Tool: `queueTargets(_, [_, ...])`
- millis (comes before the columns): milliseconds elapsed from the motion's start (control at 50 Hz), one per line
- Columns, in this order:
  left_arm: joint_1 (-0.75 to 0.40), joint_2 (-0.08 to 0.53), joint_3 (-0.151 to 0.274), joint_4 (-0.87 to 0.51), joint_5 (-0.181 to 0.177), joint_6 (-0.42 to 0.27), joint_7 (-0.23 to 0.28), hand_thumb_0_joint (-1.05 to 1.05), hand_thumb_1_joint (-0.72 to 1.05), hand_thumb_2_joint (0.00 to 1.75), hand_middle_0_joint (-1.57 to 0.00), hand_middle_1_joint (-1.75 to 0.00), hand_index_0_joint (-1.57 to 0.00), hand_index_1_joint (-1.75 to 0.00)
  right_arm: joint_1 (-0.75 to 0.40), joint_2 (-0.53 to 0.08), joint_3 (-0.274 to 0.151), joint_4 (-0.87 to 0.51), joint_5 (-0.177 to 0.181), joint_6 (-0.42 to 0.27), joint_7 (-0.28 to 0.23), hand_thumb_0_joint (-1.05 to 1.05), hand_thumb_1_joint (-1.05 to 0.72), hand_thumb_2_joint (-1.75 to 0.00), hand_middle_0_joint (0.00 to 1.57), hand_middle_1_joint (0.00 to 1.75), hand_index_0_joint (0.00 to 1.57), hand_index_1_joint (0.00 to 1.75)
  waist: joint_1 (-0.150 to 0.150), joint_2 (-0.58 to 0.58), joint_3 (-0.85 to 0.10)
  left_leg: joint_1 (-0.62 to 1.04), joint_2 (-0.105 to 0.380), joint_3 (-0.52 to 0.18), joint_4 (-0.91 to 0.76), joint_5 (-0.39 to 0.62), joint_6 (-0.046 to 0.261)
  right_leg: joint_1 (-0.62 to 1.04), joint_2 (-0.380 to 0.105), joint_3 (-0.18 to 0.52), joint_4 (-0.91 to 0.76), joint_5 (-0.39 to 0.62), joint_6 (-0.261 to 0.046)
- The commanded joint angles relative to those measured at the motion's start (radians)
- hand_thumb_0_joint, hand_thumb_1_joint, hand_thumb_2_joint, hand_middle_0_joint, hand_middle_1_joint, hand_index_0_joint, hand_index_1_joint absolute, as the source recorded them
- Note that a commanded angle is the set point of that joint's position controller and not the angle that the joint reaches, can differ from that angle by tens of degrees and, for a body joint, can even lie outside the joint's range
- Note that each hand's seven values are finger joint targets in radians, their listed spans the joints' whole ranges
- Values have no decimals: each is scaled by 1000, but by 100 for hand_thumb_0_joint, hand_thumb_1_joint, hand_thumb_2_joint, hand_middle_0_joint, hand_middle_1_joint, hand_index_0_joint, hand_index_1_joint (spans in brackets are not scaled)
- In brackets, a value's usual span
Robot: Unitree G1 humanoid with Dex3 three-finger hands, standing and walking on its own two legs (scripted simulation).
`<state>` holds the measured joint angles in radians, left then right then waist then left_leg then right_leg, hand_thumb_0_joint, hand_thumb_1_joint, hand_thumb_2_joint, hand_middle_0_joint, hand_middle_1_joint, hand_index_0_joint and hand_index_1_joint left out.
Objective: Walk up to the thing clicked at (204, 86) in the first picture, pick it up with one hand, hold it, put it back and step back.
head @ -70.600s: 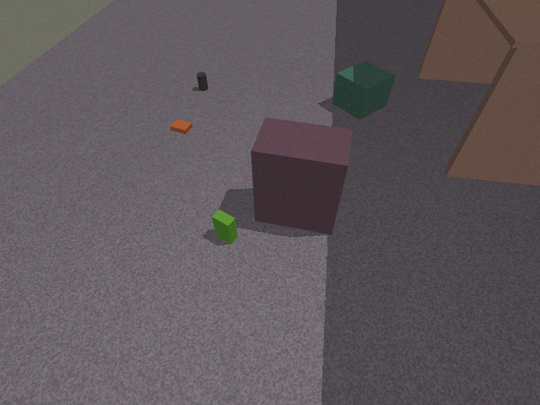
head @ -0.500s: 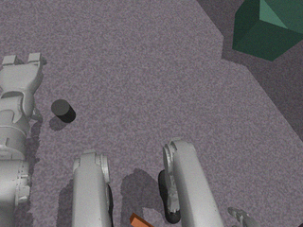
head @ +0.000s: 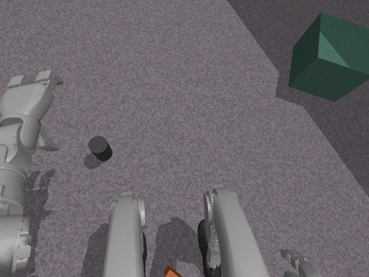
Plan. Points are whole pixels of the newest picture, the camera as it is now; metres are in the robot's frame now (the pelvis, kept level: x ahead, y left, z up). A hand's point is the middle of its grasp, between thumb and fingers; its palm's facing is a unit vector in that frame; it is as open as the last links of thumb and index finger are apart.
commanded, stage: go down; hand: left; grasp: from above
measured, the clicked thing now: (101, 149) +0.51 +0.25 -0.43
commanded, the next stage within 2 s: approach in 1.94 s
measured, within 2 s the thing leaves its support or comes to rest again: neither
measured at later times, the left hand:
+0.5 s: hand (24, 107) +0.46 +0.30 -0.01, palm faces -0.39 -0.09 -0.92, open 13.4 cm
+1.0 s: hand (13, 101) +0.45 +0.30 +0.02, palm faces -0.42 -0.04 -0.91, open 12.7 cm
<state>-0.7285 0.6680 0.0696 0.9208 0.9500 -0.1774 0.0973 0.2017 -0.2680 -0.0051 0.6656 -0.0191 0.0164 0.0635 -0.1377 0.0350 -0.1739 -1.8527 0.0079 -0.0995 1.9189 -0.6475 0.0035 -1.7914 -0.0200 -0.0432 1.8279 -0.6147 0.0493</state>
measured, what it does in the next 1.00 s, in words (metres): rises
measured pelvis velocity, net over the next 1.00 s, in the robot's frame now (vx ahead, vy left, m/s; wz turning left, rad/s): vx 0.02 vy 0.00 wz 0.00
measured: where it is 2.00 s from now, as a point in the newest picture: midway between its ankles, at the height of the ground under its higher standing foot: (174, 266)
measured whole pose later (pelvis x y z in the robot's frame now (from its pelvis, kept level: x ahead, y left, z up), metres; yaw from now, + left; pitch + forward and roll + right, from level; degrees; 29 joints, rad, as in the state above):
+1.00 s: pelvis +0.02 +0.00 +0.10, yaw +0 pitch +29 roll -6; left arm -0.71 0.67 0.02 1.06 1.11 -0.17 0.12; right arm 0.22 -0.24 0.00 0.71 0.00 0.04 0.02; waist -0.14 0.04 -0.16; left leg -1.51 0.04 -0.07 1.58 -0.60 0.01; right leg -1.46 0.01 -0.03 1.48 -0.54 0.04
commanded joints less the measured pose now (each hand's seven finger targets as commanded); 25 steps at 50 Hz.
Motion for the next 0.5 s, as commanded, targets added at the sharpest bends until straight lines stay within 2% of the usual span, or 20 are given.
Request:
queueTargets(0, [-357, 277, 68, -177, 8, 2, 33, 0, -46, 85, -12, -86, -13, -86, 170, -193, -70, -37, 3, -7, -16, 0, -90, -90, 20, 30, 20, 30, -16, 194, -607, 546, 0, 26, -316, 193, 18, 326, 35, -37, -249, 192, -80])
queueTargets(60, [-350, 298, 67, -163, 23, 9, 26, 0, -44, 85, -15, -87, -15, -86, 163, -193, -67, -38, 8, -3, -19, 0, -90, -90, 20, 30, 20, 30, -15, 188, -587, 551, 0, 27, -356, 155, 19, 367, 39, -34, -283, 167, -79])
queueTargets(100, [-334, 287, 59, -128, 29, 13, 20, 0, -42, 86, -17, -87, -17, -87, 153, -189, -65, -35, 8, -1, -23, 0, -90, -90, 20, 30, 20, 30, -16, 182, -544, 546, 5, 25, -375, 128, 20, 361, 41, -35, -302, 145, -79])
queueTargets(140, [-328, 270, 38, -113, 42, 16, 12, 0, -39, 82, -18, -87, -19, -86, 152, -187, -59, -35, 10, -1, -25, 0, -90, -90, 20, 30, 20, 30, -21, 181, -531, 558, 6, 21, -389, 141, 17, 368, 44, -36, -310, 154, -82])
queueTargets(160, [-342, 304, 59, -125, 42, 15, 11, 0, -39, 83, -17, -89, -18, -87, 146, -191, -62, -35, 12, 0, -27, 0, -90, -90, 20, 30, 20, 30, -13, 171, -548, 569, 9, 20, -395, 135, 19, 377, 43, -34, -319, 148, -81])
queueTargets(220, [-338, 292, 43, -91, 52, 11, 5, 0, -38, 82, -18, -88, -19, -87, 139, -185, -55, -39, 13, -2, -31, 0, -91, -90, 20, 30, 20, 30, -19, 171, -504, 571, 12, 16, -426, 102, 20, 385, 46, -34, -340, 128, -80])
queueTargets(260, [-343, 291, 37, -87, 58, 4, 2, 0, -36, 82, -20, -88, -21, -87, 144, -184, -54, -36, 15, -5, -36, 0, -91, -90, 20, 30, 20, 30, -23, 178, -505, 582, 10, 21, -436, 109, 18, 395, 46, -31, -355, 129, -82])
queueTargets(300, [-337, 314, 49, -95, 71, -2, 3, 0, -38, 82, -18, -90, -19, -88, 149, -188, -53, -33, 15, -7, -40, 0, -90, -90, 20, 30, 20, 30, -12, 193, -525, 611, 13, 15, -451, 130, 14, 401, 47, -34, -353, 143, -83])
queueTargets(320, [-332, 303, 42, -94, 79, -4, 4, 0, -37, 82, -18, -90, -20, -89, 149, -184, -54, -36, 15, -6, -41, 0, -91, -90, 20, 30, 20, 30, -12, 189, -533, 621, 11, 21, -449, 142, 15, 412, 47, -30, -364, 151, -84])
queueTargets(360, [-319, 317, 55, -86, 80, -5, 9, 0, -37, 82, -19, -91, -20, -89, 151, -180, -52, -38, 17, -6, -43, 0, -91, -90, 20, 30, 20, 30, -8, 170, -517, 613, 10, 24, -465, 130, 17, 443, 48, -29, -386, 142, -82])
queueTargets(400, [-327, 308, 45, -75, 82, -5, 10, 0, -37, 81, -20, -88, -21, -87, 147, -178, -53, -31, 17, -8, -46, 0, -91, -90, 20, 30, 20, 30, -16, 181, -507, 628, 13, 24, -475, 132, 16, 436, 50, -29, -393, 144, -82])
queueTargets(460, [-354, 332, 59, -106, 100, -8, 18, 0, -33, 79, -22, -87, -23, -86, 158, -181, -57, -22, 18, -7, -49, 0, -91, -90, 20, 30, 20, 30, -9, 199, -566, 680, 14, 26, -478, 195, 13, 464, 48, -26, -396, 188, -85])
queueTargets(480, [-339, 320, 52, -84, 100, -6, 17, 0, -33, 77, -23, -84, -24, -83, 155, -178, -56, -17, 16, -7, -49, 0, -91, -90, 20, 30, 20, 30, -10, 206, -554, 692, 17, 25, -478, 220, 12, 451, 49, -27, -398, 199, -85])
